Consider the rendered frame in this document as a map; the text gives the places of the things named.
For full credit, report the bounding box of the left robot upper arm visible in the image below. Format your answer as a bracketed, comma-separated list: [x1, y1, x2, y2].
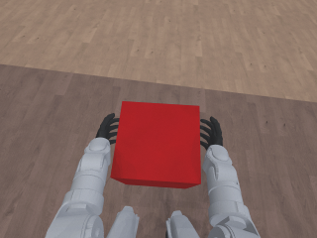
[46, 213, 104, 238]

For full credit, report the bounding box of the carton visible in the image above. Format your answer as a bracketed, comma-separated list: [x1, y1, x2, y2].
[110, 101, 201, 189]

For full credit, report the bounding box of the right robot thigh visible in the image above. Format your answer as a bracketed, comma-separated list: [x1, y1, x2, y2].
[165, 214, 200, 238]

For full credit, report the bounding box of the right robot forearm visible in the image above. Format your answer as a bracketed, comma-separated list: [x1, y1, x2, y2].
[202, 145, 261, 238]

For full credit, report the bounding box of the left robot thigh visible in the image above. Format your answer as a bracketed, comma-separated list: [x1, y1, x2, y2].
[106, 210, 140, 238]

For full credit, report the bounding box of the left robot hand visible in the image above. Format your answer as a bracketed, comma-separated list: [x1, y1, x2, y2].
[95, 113, 120, 145]

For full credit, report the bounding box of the left robot forearm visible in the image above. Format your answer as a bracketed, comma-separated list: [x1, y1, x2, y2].
[45, 137, 111, 238]

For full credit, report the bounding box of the right robot upper arm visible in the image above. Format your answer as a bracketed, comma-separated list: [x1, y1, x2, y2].
[207, 224, 260, 238]

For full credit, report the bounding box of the right robot hand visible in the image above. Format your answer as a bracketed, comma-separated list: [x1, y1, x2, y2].
[199, 116, 223, 151]

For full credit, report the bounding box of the robot thigh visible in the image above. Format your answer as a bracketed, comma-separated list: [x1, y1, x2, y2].
[165, 214, 200, 238]
[106, 210, 140, 238]

